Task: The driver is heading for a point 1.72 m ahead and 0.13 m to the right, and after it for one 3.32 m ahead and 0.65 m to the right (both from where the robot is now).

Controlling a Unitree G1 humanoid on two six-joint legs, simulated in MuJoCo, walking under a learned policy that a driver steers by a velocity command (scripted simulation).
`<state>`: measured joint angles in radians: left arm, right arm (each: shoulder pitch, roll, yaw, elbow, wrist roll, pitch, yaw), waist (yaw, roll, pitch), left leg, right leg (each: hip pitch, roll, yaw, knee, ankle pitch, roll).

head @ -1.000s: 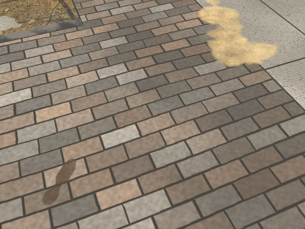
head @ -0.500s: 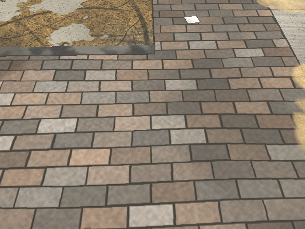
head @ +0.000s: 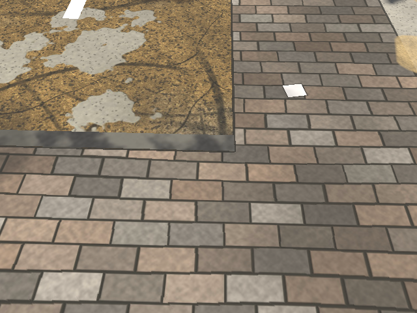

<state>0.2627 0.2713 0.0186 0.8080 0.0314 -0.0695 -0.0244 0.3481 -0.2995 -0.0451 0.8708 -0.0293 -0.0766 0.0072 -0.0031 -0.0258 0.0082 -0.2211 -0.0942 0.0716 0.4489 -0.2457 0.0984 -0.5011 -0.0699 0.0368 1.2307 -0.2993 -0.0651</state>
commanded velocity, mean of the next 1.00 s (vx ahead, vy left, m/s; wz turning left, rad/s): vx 1.00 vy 0.00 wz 0.01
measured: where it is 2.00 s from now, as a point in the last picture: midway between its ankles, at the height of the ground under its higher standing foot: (213, 58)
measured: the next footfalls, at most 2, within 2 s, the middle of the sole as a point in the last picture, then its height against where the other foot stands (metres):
right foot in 0.26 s outside the picture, level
left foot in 0.72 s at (193, 198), level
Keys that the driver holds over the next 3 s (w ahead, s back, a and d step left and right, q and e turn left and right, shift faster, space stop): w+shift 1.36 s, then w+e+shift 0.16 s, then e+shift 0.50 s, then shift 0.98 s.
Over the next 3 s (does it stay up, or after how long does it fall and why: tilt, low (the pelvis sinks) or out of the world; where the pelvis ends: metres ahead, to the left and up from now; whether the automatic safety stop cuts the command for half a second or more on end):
stays up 1.98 -0.02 0.00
